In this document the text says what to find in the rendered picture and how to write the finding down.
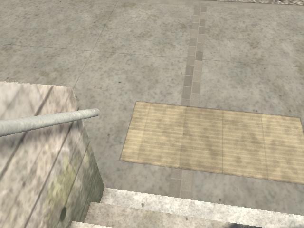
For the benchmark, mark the stairs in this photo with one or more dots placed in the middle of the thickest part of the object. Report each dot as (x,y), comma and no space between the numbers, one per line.
(128,209)

